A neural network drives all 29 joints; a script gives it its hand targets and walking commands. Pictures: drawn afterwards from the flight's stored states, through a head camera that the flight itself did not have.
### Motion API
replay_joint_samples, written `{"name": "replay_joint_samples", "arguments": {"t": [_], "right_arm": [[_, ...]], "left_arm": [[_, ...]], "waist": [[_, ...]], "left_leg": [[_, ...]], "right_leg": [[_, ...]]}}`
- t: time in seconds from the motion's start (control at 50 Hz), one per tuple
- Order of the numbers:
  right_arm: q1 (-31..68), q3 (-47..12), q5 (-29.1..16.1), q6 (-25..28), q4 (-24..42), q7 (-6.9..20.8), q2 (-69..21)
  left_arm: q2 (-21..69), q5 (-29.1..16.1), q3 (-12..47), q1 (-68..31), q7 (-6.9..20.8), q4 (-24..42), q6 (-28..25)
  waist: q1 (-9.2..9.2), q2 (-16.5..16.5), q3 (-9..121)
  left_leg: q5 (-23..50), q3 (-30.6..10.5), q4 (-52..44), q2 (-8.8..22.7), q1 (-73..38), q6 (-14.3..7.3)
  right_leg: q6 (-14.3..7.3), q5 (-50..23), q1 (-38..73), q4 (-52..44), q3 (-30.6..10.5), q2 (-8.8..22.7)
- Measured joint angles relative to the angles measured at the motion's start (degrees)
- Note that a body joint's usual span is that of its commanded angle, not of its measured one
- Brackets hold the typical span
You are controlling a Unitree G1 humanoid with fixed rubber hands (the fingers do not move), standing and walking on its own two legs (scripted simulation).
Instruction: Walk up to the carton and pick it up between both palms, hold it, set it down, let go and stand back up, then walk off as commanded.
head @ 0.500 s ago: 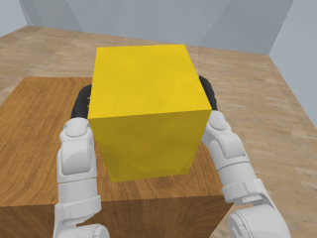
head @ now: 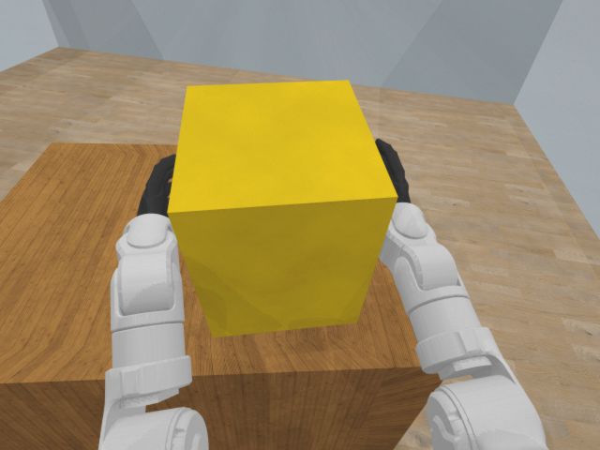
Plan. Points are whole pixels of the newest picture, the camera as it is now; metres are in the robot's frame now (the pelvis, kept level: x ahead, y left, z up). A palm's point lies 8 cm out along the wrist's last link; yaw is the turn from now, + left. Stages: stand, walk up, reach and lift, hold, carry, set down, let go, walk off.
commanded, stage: hold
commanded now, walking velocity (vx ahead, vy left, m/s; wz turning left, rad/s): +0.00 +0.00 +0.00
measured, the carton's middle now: (278, 213) +0.38 +0.01 +0.17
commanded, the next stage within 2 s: none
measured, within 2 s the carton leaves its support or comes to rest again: neither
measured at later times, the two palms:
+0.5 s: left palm (150, 222) +0.36 +0.16 +0.18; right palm (385, 206) +0.36 -0.13 +0.18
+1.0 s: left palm (151, 221) +0.36 +0.16 +0.18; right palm (386, 203) +0.37 -0.13 +0.19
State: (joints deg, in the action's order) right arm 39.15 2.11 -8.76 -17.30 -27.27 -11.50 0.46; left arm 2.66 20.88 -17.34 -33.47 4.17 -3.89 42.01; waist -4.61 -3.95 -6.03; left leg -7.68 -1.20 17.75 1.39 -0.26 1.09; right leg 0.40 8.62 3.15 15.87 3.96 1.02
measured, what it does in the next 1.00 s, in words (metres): stands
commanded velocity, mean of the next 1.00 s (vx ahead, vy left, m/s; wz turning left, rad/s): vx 0.00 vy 0.00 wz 0.00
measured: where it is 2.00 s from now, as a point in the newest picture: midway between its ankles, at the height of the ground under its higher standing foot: outside the picture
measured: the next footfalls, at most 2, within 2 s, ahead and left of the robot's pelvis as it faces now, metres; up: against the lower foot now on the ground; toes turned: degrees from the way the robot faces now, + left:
none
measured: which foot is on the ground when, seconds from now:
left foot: down 0.00-1.00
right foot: down 0.00-1.00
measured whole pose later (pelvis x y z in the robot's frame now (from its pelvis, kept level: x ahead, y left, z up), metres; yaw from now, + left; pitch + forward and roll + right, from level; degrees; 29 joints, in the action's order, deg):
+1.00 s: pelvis +0.00 +0.00 +0.00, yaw +0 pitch -11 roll -1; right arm 37.2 1.0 -9.7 -16.8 -25.0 -11.8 0.4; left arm 2.9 20.9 -16.4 -31.0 4.1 -0.5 42.4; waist -4.8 -4.0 -6.7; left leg -8.3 -1.2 18.3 1.2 -1.1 0.9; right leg 0.6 9.0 4.6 15.4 4.2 1.1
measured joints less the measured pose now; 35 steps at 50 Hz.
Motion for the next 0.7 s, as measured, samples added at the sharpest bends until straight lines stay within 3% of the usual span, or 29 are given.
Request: {"name": "replay_joint_samples", "arguments": {"t": [0.28,0.7], "right_arm": [[-1.71,-2.02,-1.66,-0.17,1.81,-0.70,0.14],[-0.18,0.32,-0.06,0.88,-0.68,0.58,-0.23]], "left_arm": [[-0.04,0.20,0.83,2.96,0.30,3.52,0.93],[0.22,0.64,0.46,0.60,-0.30,1.02,0.48]], "waist": [[-0.21,-0.85,-0.36],[0.41,-0.78,-0.65]], "left_leg": [[-0.82,-0.02,0.75,-0.09,-1.06,-0.08],[0.23,0.23,-0.15,-0.12,-0.06,-0.14]], "right_leg": [[0.18,0.36,1.56,-0.19,0.03,0.05],[0.03,-0.23,0.17,-0.26,-0.12,0.06]]}}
